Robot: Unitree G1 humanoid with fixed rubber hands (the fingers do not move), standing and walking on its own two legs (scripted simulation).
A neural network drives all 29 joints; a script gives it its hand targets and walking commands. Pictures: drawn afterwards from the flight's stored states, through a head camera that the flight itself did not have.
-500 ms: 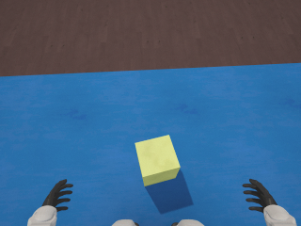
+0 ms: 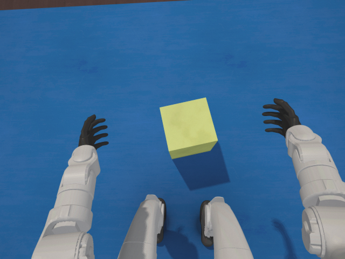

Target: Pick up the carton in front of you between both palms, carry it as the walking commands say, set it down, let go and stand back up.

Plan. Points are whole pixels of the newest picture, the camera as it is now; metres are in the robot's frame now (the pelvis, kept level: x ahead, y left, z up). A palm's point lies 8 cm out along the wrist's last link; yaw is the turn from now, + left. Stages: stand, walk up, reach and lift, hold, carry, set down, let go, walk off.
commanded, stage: reach and lift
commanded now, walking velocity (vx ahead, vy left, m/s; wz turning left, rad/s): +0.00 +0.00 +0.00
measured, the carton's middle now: (187, 131) +0.52 +0.00 -0.57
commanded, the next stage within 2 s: none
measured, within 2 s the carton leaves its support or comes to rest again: neither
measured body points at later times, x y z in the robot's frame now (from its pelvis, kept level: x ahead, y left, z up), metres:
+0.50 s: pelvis -0.02 -0.02 -0.04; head +0.32 -0.03 +0.25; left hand +0.49 +0.20 -0.15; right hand +0.58 -0.19 -0.15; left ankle +0.06 +0.13 -0.66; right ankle +0.06 -0.11 -0.66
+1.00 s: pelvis -0.03 +0.00 -0.20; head +0.34 -0.03 +0.05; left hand +0.49 +0.19 -0.37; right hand +0.56 -0.19 -0.38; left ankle +0.06 +0.14 -0.66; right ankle +0.06 -0.11 -0.66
